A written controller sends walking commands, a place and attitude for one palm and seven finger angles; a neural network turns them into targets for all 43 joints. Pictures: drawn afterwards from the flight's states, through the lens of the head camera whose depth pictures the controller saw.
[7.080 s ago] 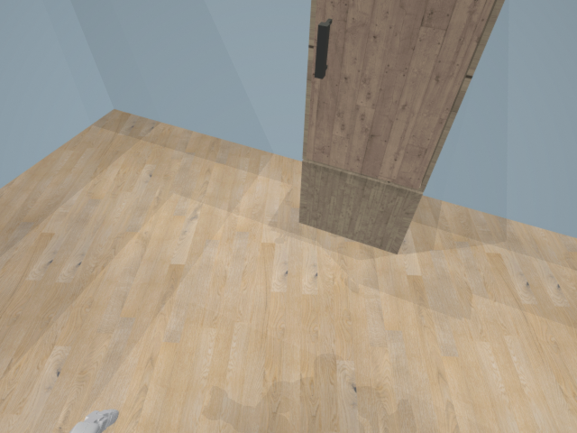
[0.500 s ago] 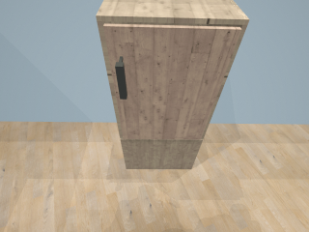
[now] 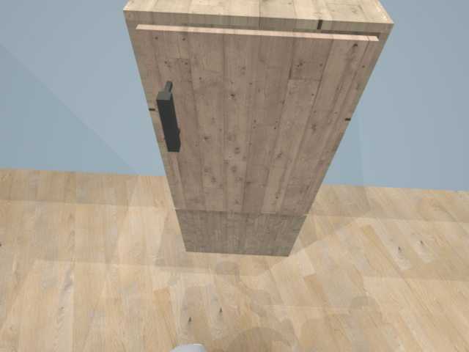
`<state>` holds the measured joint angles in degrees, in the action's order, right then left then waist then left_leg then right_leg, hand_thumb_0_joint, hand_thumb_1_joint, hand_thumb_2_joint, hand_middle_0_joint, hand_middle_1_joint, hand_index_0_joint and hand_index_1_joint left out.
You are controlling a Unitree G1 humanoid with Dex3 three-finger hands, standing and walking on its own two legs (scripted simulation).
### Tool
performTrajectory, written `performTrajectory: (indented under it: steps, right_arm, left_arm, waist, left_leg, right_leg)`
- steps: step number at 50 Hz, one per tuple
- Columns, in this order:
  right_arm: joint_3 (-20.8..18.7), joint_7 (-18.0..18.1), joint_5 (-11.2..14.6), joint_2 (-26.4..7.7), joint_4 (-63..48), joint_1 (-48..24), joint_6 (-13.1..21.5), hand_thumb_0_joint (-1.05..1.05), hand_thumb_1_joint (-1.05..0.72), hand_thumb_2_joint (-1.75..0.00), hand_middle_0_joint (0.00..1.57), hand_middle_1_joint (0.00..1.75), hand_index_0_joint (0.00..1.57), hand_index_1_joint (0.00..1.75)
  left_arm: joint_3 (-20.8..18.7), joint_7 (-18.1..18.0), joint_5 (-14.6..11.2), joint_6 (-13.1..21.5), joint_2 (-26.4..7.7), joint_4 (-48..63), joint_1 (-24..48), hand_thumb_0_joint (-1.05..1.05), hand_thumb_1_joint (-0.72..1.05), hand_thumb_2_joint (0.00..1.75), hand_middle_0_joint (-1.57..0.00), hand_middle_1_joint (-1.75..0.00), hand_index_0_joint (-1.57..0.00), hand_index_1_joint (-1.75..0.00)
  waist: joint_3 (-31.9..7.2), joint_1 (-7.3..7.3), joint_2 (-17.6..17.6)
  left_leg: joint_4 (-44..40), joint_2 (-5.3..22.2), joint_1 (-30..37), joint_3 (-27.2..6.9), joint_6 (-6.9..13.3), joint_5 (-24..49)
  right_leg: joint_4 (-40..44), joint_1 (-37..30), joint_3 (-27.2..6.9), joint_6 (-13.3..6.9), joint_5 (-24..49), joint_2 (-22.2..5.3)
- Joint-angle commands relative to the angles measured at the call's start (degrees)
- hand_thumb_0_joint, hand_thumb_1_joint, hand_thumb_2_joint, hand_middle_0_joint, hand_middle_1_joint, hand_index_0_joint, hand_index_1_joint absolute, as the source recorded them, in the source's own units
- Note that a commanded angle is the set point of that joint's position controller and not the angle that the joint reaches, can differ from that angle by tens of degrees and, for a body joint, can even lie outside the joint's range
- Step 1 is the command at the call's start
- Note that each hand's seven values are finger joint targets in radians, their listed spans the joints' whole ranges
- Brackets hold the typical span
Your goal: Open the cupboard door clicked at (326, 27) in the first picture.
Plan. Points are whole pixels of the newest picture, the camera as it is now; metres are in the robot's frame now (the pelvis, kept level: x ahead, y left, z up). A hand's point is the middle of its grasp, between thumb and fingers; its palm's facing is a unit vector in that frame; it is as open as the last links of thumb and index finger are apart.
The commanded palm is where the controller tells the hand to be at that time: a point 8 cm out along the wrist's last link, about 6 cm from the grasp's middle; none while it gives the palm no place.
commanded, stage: come to a stop and stand still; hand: left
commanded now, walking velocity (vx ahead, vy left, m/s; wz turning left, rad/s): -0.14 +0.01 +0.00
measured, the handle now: (171, 117) +0.54 +0.19 +0.07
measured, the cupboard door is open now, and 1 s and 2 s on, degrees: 0 0 0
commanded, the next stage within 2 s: look again from close up in 1.64 s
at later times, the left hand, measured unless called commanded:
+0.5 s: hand out of the picture +0.05 +0.18 -0.16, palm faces +0.05 -0.97 -0.25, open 7.4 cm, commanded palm none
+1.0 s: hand out of the picture -0.06 +0.22 -0.17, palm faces +0.07 -0.97 -0.25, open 7.4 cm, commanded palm none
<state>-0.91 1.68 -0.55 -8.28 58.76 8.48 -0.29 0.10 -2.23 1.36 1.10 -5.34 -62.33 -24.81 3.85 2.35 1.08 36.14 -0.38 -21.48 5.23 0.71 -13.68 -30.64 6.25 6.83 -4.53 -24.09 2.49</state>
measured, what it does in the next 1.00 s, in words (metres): steps on the spot: left foot, then right foot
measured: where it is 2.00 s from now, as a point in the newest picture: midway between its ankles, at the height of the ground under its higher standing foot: outside the picture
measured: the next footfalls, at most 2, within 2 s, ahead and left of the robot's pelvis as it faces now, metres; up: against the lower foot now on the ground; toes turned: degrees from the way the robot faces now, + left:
left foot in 0.02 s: +0.08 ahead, +0.09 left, +0.00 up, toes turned +4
right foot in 0.30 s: +0.03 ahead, -0.16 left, +0.00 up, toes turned +1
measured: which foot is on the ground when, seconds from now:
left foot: up 0.00-0.00, down 0.02-1.00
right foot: down 0.00-0.02, up 0.04-0.28, down 0.30-0.96, up 0.98-1.00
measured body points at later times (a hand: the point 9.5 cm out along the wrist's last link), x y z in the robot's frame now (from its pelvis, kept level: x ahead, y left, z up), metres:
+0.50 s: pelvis -0.04 -0.02 -0.01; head -0.08 -0.02 +0.44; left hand +0.04 +0.23 -0.14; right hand +0.03 -0.27 -0.15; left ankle +0.04 +0.09 -0.73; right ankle -0.01 -0.16 -0.73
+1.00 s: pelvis -0.08 +0.00 +0.00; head -0.10 +0.01 +0.45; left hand -0.06 +0.27 -0.15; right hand -0.05 -0.28 -0.13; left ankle +0.04 +0.09 -0.72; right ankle -0.03 -0.15 -0.71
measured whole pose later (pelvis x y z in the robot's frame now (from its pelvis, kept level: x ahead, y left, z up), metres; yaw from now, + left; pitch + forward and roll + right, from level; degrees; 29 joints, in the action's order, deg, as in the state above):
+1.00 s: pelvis -0.08 +0.00 +0.00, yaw +3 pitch -4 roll -3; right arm -3.3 0.3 -1.8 -14.6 56.9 16.8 -1.7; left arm -2.6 -0.2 1.5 -2.3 -15.3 -55.8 -16.6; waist 2.0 -0.7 -0.6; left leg 33.1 -0.5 -23.0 -0.2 3.0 -10.7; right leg -38.6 17.9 0.7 -0.6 -23.7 -0.5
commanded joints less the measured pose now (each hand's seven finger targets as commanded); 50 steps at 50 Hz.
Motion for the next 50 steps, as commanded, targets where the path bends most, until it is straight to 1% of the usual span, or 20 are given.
performTrajectory:
  steps: [1, 2, 3, 6, 10, 11, 12, 13, 15, 16, 17, 19, 21, 25, 28, 34, 42, 45, 47, 50]
  right_arm:
    - [-2.2, 1.1, 0.0, -9.4, -1.2, 14.2, 0.9, 0.00, -0.90, -0.90, 0.20, 0.30, 0.20, 0.30]
    - [-2.0, 1.1, 0.5, -9.7, -1.4, 14.3, 0.7, 0.00, -0.90, -0.90, 0.20, 0.30, 0.20, 0.30]
    - [-1.5, 1.2, 0.6, -9.0, -2.4, 10.3, 0.9, 0.00, -0.90, -0.90, 0.20, 0.30, 0.20, 0.30]
    - [-1.0, 0.9, -0.5, -6.5, -5.2, 1.0, 0.9, 0.00, -0.90, -0.90, 0.20, 0.30, 0.20, 0.30]
    - [-2.3, -0.1, -1.0, -8.3, -6.6, 0.8, 0.3, 0.00, -0.90, -0.90, 0.20, 0.30, 0.20, 0.30]
    - [-2.7, 0.1, -1.0, -14.5, -10.4, 0.6, 0.6, 0.00, -0.90, -0.90, 0.20, 0.30, 0.20, 0.30]
    - [-3.8, -0.4, -1.5, -13.5, -12.3, -2.4, 1.1, 0.00, -0.90, -0.90, 0.20, 0.30, 0.20, 0.30]
    - [-3.8, -0.6, -1.3, -9.4, -11.6, 0.8, 0.9, 0.00, -0.90, -0.90, 0.20, 0.30, 0.20, 0.30]
    - [-2.9, -1.0, -0.8, -5.6, -12.4, 3.7, 0.2, 0.00, -0.90, -0.90, 0.20, 0.30, 0.20, 0.30]
    - [-2.6, -1.4, -1.0, -4.5, -12.4, 4.0, -0.2, 0.00, -0.90, -0.90, 0.20, 0.30, 0.20, 0.30]
    - [-3.1, -1.8, -0.9, -4.7, -12.6, 4.8, -0.3, 0.00, -0.90, -0.90, 0.20, 0.30, 0.20, 0.30]
    - [-3.6, -1.4, -1.2, -7.7, -12.0, 4.8, -0.5, 0.00, -0.90, -0.90, 0.20, 0.30, 0.20, 0.30]
    - [-3.4, -1.6, -1.2, -7.5, -11.8, 7.5, -0.5, 0.00, -0.90, -0.90, 0.20, 0.30, 0.20, 0.30]
    - [-3.6, -1.6, -1.4, -12.0, -12.3, 7.1, -0.1, 0.00, -0.90, -0.90, 0.20, 0.30, 0.20, 0.30]
    - [-3.7, -1.4, -1.4, -13.9, -11.9, 6.4, 0.1, 0.00, -0.90, -0.90, 0.20, 0.30, 0.20, 0.30]
    - [-3.7, -1.1, -1.1, -12.7, -9.4, 8.1, 0.2, 0.00, -0.90, -0.90, 0.20, 0.30, 0.20, 0.30]
    - [-4.3, -1.0, -0.8, -14.3, -6.0, 12.1, 0.1, 0.00, -0.90, -0.90, 0.20, 0.30, 0.20, 0.30]
    - [-4.5, -0.9, -1.1, -16.2, -6.0, 10.8, 0.2, 0.00, -0.90, -0.90, 0.20, 0.30, 0.20, 0.30]
    - [-4.9, -0.7, -1.2, -19.3, -6.5, 6.8, 0.6, 0.00, -0.90, -0.90, 0.20, 0.30, 0.20, 0.30]
    - [-5.0, -0.3, -1.1, -20.4, -7.9, -0.6, 0.0, 0.00, -0.90, -0.90, 0.20, 0.30, 0.20, 0.30]
  left_arm:
    - [-2.2, -1.3, -1.2, 0.1, -8.0, 5.1, -2.3, 0.00, 0.90, 0.90, -0.20, -0.30, -0.20, -0.30]
    - [-2.0, -1.5, -1.2, 0.0, -6.4, 6.1, -1.0, 0.00, 0.90, 0.90, -0.20, -0.30, -0.20, -0.30]
    - [-2.5, -1.6, -0.7, -0.7, -7.6, 6.3, 0.6, 0.00, 0.90, 0.90, -0.20, -0.30, -0.20, -0.30]
    - [-2.8, -1.1, -0.1, -2.4, -5.9, 5.7, 1.3, 0.00, 0.90, 0.90, -0.20, -0.30, -0.20, -0.30]
    - [-2.8, -0.5, 0.2, -3.4, -4.4, 6.1, 0.3, 0.00, 0.90, 0.90, -0.20, -0.30, -0.20, -0.30]
    - [-0.7, -0.2, 1.4, -1.7, -14.1, 11.9, 3.0, 0.00, 0.90, 0.90, -0.20, -0.30, -0.20, -0.30]
    - [-1.9, 0.3, 0.2, -1.3, -8.6, 11.6, 0.5, 0.00, 0.90, 0.90, -0.20, -0.30, -0.20, -0.30]
    - [-2.5, 0.0, 0.4, -0.8, -8.8, 11.6, 2.2, 0.00, 0.90, 0.90, -0.20, -0.30, -0.20, -0.30]
    - [-2.9, -0.4, 0.5, -0.5, -14.0, 14.7, 6.7, 0.00, 0.90, 0.90, -0.20, -0.30, -0.20, -0.30]
    - [-2.8, -0.4, 0.6, -0.3, -14.6, 16.3, 9.9, 0.00, 0.90, 0.90, -0.20, -0.30, -0.20, -0.30]
    - [-2.9, -0.4, 0.8, -0.7, -16.0, 17.1, 11.7, 0.00, 0.90, 0.90, -0.20, -0.30, -0.20, -0.30]
    - [-3.3, -0.5, 0.3, -0.9, -16.5, 17.5, 14.4, 0.00, 0.90, 0.90, -0.20, -0.30, -0.20, -0.30]
    - [-3.0, -0.3, 0.4, -1.5, -15.9, 17.9, 14.3, 0.00, 0.90, 0.90, -0.20, -0.30, -0.20, -0.30]
    - [-3.6, 0.0, 0.2, -1.9, -17.3, 17.8, 10.8, 0.00, 0.90, 0.90, -0.20, -0.30, -0.20, -0.30]
    - [-3.7, 0.4, 0.0, -1.7, -16.4, 16.6, 7.0, 0.00, 0.90, 0.90, -0.20, -0.30, -0.20, -0.30]
    - [-3.9, 1.2, -0.1, -0.9, -16.4, 14.8, 6.4, 0.00, 0.90, 0.90, -0.20, -0.30, -0.20, -0.30]
    - [-4.6, 1.0, 0.1, -1.1, -20.4, 13.9, 12.8, 0.00, 0.90, 0.90, -0.20, -0.30, -0.20, -0.30]
    - [-4.7, 1.1, 0.2, -1.6, -20.2, 12.7, 11.1, 0.00, 0.90, 0.90, -0.20, -0.30, -0.20, -0.30]
    - [-4.7, 1.4, 0.0, -2.0, -18.5, 10.6, 6.1, 0.00, 0.90, 0.90, -0.20, -0.30, -0.20, -0.30]
    - [-4.7, 2.0, 0.2, -3.2, -15.4, 6.4, -3.8, 0.00, 0.90, 0.90, -0.20, -0.30, -0.20, -0.30]
  waist:
    - [-11.5, -6.10, -7.4]
    - [-10.9, -5.44, -13.0]
    - [-8.1, -4.37, -9.8]
    - [-1.3, -0.38, -6.1]
    - [-4.3, -0.43, -7.8]
    - [-3.6, -0.56, -3.5]
    - [-12.0, 1.04, -2.5]
    - [-14.2, -1.23, 0.3]
    - [-10.1, -3.08, 7.3]
    - [-7.9, -3.96, 4.2]
    - [-7.0, -5.27, 0.6]
    - [0.0, -5.15, 6.5]
    - [4.3, -5.49, 6.0]
    - [7.8, -3.03, -3.3]
    - [2.6, -1.27, -7.3]
    - [-4.2, -2.23, -1.2]
    - [-0.1, -5.58, 1.6]
    - [2.5, -4.53, -3.6]
    - [0.5, -1.80, -12.8]
    - [-2.7, 2.31, -13.7]
  left_leg:
    - [-5.2, 17.6, 27.4, -16.3, 11.9, 56.5]
    - [-10.6, 23.5, 23.2, -20.5, 18.1, 68.0]
    - [-12.5, 23.0, 16.4, -18.2, 18.2, 58.9]
    - [-16.9, 17.4, 2.2, -13.9, 13.5, 35.0]
    - [-20.2, 14.6, -0.7, -13.0, 11.3, 10.1]
    - [-16.9, 12.8, 4.1, -15.1, 7.9, 12.0]
    - [-7.7, 11.5, 7.9, -12.0, 5.7, 10.6]
    - [-3.5, 8.2, 9.0, -10.7, 4.1, 9.8]
    - [1.9, 0.7, 0.9, -4.3, 0.3, -5.0]
    - [3.3, 0.3, 2.7, -3.8, -0.3, -7.8]
    - [2.4, -1.0, 6.8, -2.8, -0.9, -6.0]
    - [3.3, 1.3, 5.9, -4.6, 0.0, -4.4]
    - [-0.4, 2.2, 5.0, -5.6, 0.4, -5.5]
    - [-13.2, 5.3, -7.0, -13.4, 2.2, -19.5]
    - [-18.8, 7.3, -9.4, -16.6, 3.2, -23.9]
    - [-12.2, 3.7, -0.5, -11.1, 1.5, -14.3]
    - [-4.0, 2.6, 6.5, -10.3, 1.0, -12.6]
    - [-12.8, 4.8, 0.4, -15.2, 1.9, -22.1]
    - [-26.3, 10.0, -8.3, -23.5, 3.6, -32.4]
    - [-31.0, 11.4, -12.7, -22.1, 5.2, -29.7]
  right_leg:
    - [-20.5, 16.7, -2.8, 5.1, 25.2, -6.5]
    - [-31.4, 18.1, -5.3, 6.0, -12.4, -2.7]
    - [-34.1, 16.4, -9.2, 4.7, -13.6, -3.9]
    - [-31.4, 14.1, -8.1, 5.0, -5.8, -5.7]
    - [-24.3, 10.7, -4.6, 5.4, -1.5, -5.2]
    - [-10.5, 9.7, -5.6, 6.1, -6.1, -4.1]
    - [-0.7, 9.9, -4.9, 5.6, 3.9, -4.9]
    - [5.3, 7.5, -5.8, 4.9, 9.9, -5.7]
    - [8.1, 8.1, -19.7, -0.8, 9.8, -14.9]
    - [9.8, 12.2, -19.5, -2.2, 6.2, -17.5]
    - [9.2, 17.2, -16.6, -1.8, 1.3, -16.1]
    - [9.4, 24.1, -16.3, -1.1, -4.1, -13.6]
    - [9.1, 26.5, -14.1, -0.4, -8.8, -11.7]
    - [3.6, 20.2, -10.0, 2.2, -11.4, -5.9]
    - [0.2, 10.8, -7.0, 2.9, -5.3, -3.8]
    - [6.6, 11.2, -11.7, 1.1, -5.6, -6.9]
    - [11.3, 24.1, -14.4, 0.1, -14.7, -10.0]
    - [6.0, 21.8, -11.4, 1.4, -14.1, -6.6]
    - [-6.1, 9.8, -5.0, 3.2, -4.1, -1.3]
    - [-16.5, 0.0, -2.5, 2.6, -2.0, -0.1]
